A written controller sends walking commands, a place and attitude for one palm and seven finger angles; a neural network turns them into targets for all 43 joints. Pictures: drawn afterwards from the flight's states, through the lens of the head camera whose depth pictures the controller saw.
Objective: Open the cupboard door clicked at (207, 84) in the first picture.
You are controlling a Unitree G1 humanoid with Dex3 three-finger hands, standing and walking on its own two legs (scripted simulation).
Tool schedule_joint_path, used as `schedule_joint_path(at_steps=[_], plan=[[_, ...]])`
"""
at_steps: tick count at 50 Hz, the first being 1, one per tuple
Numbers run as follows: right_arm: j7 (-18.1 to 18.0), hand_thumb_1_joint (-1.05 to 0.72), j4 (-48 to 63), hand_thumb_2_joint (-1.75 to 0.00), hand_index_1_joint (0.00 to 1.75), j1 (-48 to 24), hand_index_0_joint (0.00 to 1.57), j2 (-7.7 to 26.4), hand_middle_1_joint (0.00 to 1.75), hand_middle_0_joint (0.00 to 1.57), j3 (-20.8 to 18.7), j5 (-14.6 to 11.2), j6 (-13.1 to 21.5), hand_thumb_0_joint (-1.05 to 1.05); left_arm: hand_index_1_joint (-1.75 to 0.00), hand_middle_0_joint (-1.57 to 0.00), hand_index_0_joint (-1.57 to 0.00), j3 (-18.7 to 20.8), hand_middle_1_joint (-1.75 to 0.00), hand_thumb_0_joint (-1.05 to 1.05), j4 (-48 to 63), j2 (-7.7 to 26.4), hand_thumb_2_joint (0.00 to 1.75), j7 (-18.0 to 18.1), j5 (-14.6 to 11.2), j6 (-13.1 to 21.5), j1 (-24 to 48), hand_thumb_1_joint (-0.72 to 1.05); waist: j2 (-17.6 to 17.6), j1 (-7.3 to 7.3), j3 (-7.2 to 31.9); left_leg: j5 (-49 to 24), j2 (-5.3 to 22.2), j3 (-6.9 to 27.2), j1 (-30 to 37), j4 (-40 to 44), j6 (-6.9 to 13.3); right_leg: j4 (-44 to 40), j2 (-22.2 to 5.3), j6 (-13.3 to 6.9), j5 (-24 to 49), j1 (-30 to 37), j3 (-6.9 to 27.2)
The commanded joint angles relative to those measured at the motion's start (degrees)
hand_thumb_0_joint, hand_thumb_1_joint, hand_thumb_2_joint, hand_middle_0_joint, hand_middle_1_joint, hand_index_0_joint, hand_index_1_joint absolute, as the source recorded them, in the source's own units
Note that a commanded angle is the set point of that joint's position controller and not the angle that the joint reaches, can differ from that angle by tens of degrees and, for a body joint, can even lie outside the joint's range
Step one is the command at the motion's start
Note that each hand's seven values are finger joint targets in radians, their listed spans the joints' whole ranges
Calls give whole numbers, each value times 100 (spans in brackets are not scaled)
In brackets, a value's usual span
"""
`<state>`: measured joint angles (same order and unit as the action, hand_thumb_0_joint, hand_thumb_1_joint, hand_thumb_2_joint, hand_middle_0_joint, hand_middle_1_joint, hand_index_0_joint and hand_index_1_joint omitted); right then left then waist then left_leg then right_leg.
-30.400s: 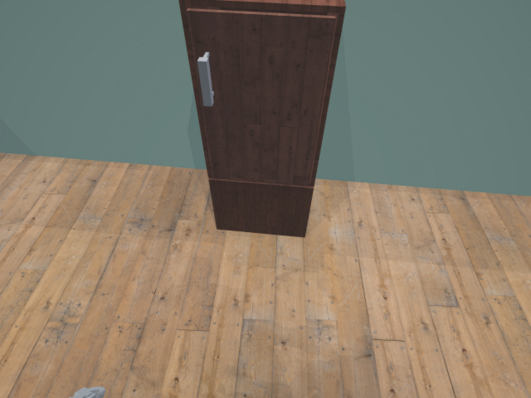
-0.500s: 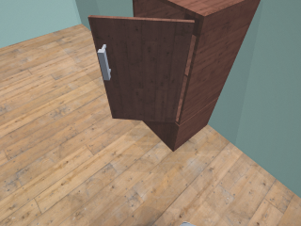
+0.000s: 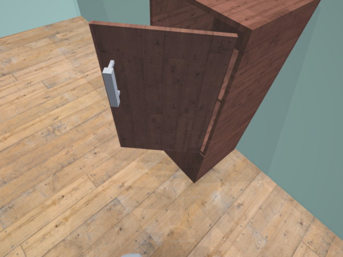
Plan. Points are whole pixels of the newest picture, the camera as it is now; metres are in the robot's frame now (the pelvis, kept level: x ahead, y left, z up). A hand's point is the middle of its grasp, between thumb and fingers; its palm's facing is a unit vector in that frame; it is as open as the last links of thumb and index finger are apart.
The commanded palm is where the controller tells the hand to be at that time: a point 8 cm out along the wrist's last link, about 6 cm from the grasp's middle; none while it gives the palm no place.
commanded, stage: come to a stop and stand still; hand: left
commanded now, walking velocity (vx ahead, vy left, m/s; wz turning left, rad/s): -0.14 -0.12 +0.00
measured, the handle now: (113, 84) +0.57 +0.22 +0.03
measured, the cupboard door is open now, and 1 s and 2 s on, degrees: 46 46 46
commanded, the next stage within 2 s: look again from close up in 0.58 s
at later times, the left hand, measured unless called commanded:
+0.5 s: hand out of the picture +0.03 +0.14 -0.17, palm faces -0.01 -0.98 -0.22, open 7.3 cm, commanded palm none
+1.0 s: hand out of the picture -0.01 +0.14 -0.17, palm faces -0.01 -0.98 -0.18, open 7.4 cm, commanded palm none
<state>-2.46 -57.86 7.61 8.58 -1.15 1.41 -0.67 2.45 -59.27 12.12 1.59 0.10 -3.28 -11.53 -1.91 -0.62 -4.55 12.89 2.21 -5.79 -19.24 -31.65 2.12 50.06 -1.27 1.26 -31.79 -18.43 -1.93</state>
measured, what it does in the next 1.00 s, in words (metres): steps on the spot: right foot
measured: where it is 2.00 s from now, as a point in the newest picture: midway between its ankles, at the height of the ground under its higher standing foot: outside the picture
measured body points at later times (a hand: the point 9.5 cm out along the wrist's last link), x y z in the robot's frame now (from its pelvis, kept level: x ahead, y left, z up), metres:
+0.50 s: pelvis -0.03 -0.04 -0.01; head -0.03 -0.05 +0.44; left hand +0.03 +0.19 -0.15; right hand +0.00 -0.28 -0.16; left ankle +0.03 +0.08 -0.73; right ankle -0.05 -0.15 -0.73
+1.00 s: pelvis -0.01 -0.04 +0.00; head +0.00 -0.03 +0.45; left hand -0.01 +0.19 -0.16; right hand +0.01 -0.26 -0.15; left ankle +0.03 +0.08 -0.73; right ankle -0.05 -0.15 -0.73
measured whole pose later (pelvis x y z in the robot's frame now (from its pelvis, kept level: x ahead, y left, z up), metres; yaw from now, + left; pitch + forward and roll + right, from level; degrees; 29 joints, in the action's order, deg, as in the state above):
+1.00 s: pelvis -0.01 -0.04 +0.00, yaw -1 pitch +0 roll +0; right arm -1.0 -62.2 14.6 9.2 0.5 0.8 0.4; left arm -0.6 -61.1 10.1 1.3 0.8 0.2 -17.6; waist -1.3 0.0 -1.4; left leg 11.6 2.1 -3.9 -16.3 -28.4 0.0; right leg 28.5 -0.7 -0.1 -18.7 -9.4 -2.1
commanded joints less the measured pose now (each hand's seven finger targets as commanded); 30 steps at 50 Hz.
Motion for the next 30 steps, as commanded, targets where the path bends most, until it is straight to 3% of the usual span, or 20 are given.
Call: schedule_joint_path(at_steps=[1, 5, 7, 8, 9, 10, 11, 12, 13, 14, 15, 16, 18, 19, 21, 22, 24, 26, 30], plan=[[-118, -90, 233, -90, 30, 641, 20, 1356, 30, 20, -404, 21, -27, 0, -30, -20, -20, 162, -30, 0, 452, 338, 90, 9, 34, 63, -258, 90, 867, 231, 1204, -4518, 1831, 1465, 1604, 666, 1043, 670, 33, 3, -113, -666, 301], [-65, -90, 338, -90, 30, 361, 20, 1295, 30, 20, -409, 35, -46, 0, -30, -20, -20, 148, -30, 0, 565, 257, 90, -25, 58, 42, -369, 90, 1164, 148, 1033, -3072, 1682, 1281, 935, 886, 866, -266, 28, -78, 207, -14, 109], [-12, -90, 372, -90, 30, 222, 20, 1327, 30, 20, -424, 8, -62, 0, -30, -20, -20, 157, -30, 0, 500, 275, 90, -39, 65, 65, -672, 90, 1022, -23, 1042, -2003, 1487, 1203, 485, 840, 637, -1395, 24, -109, 1085, 713, -54], [18, -90, 404, -90, 30, 150, 20, 1264, 30, 20, -424, -31, -86, 0, -30, -20, -20, 169, -30, 0, 455, 355, 90, -33, 88, 89, -886, 90, 744, -127, 962, -1076, 1214, 1049, 115, 651, 414, -2196, -1, -126, 1696, 1130, -61], [29, -90, 718, -90, 30, -161, 20, 1267, 30, 20, -429, -186, 35, 0, -30, -20, -20, 6, -30, 0, 479, 290, 90, 155, 134, 202, -1203, 90, -147, -344, 906, -993, 868, 305, 740, -247, -69, -3297, -355, -94, 2319, 430, 513], [103, -90, 962, -90, 30, 147, 20, 948, 30, 20, -337, -83, 38, 0, -30, -20, -20, 102, -30, 0, 690, 715, 90, 182, 212, 331, -733, 90, -306, 52, 636, -305, 330, 151, 47, -801, -290, -2867, -975, -341, 4518, 871, 948], [188, -90, 1006, -90, 30, 448, 20, 547, 30, 20, -272, -74, 12, 0, -30, -20, -20, 108, -30, 0, 974, 1065, 90, 105, 224, 351, -362, 90, -652, 236, 954, 931, -24, 117, -67, -903, -325, -2595, -1456, -728, 3950, 549, 1323], [197, -90, 976, -90, 30, 391, 20, 626, 30, 20, -286, -24, -59, 0, -30, -20, -20, 104, -30, 0, 1059, 908, 90, 125, 206, 382, -217, 90, -774, 196, 926, 829, -100, 152, -64, -1167, -296, -2561, -1207, -884, 3739, 574, 1101], [192, -90, 1004, -90, 30, 413, 20, 638, 30, 20, -288, -22, -52, 0, -30, -20, -20, 132, -30, 0, 1069, 876, 90, 154, 184, 401, -181, 90, -980, 222, 815, 752, -90, 209, -129, -1155, -237, -2441, -1156, -922, 3804, 518, 1112], [189, -90, 1023, -90, 30, 460, 20, 626, 30, 20, -275, -29, -39, 0, -30, -20, -20, 120, -30, 0, 1097, 842, 90, 171, 168, 410, -165, 90, -978, 246, 630, 644, -69, 212, -51, -944, -202, -2380, -1141, -926, 3766, 359, 1053], [191, -90, 990, -90, 30, 595, 20, 583, 30, 20, -248, -36, -18, 0, -30, -20, -20, 98, -30, 0, 1115, 813, 90, 170, 163, 403, -84, 90, -696, 322, 498, 231, -46, 206, 278, -392, -169, -2256, -1008, -832, 3424, 145, 849], [198, -90, 936, -90, 30, 717, 20, 653, 30, 20, -227, -38, 25, 0, -30, -20, -20, 76, -30, 0, 1129, 759, 90, 156, 145, 376, -138, 90, -257, 311, 393, -448, 69, 348, 580, -94, -108, -2128, -764, -645, 2877, -139, 697], [203, -90, 935, -90, 30, 652, 20, 831, 30, 20, -218, -3, 31, 0, -30, -20, -20, 41, -30, 0, 1122, 669, 90, 126, 139, 297, -327, 90, 449, 173, 29, -63, 398, 801, 307, 310, 58, -2191, -360, -454, 1243, -390, 489], [198, -90, 948, -90, 30, 591, 20, 869, 30, 20, -213, 4, 25, 0, -30, -20, -20, 34, -30, 0, 1087, 654, 90, 107, 134, 290, -424, 90, 636, 121, -101, 342, 450, 982, 0, 497, 112, -2252, -238, -415, 830, -302, 456], [197, -90, 933, -90, 30, 553, 20, 852, 30, 20, -167, 2, 36, 0, -30, -20, -20, 10, -30, 0, 991, 671, 90, 82, 122, 338, -598, 90, 345, 43, -49, 515, 335, 883, -168, 445, 53, -2495, -299, -435, 820, -58, 585], [199, -90, 908, -90, 30, 611, 20, 789, 30, 20, -148, 0, 23, 0, -30, -20, -20, 1, -30, 0, 962, 691, 90, 72, 115, 351, -592, 90, -40, 79, -36, 697, 196, 710, -114, 278, -26, -2732, -446, -508, 575, -160, 780], [212, -90, 773, -90, 30, 837, 20, 688, 30, 20, -126, 3, 18, 0, -30, -20, -20, -5, -30, 0, 956, 736, 90, 60, 110, 358, -462, 90, -256, 202, 16, 618, 50, 447, 253, 0, -134, -3099, -694, -631, 85, -537, 1008], [211, -90, 637, -90, 30, 1025, 20, 651, 30, 20, -95, 5, 46, 0, -30, -20, -20, -19, -30, 0, 964, 694, 90, 57, 111, 357, -396, 90, -97, 238, 57, 469, 105, 503, 386, 190, -108, -3003, -580, -577, 237, -522, 828], [186, -90, 456, -90, 30, 1029, 20, 680, 30, 20, -47, -8, 116, 0, -30, -20, -20, -57, -30, 0, 772, 587, 90, 45, 88, 382, -624, 90, 261, 99, 65, 339, 315, 773, 170, 635, -38, -2787, -359, -457, 773, -61, 602]])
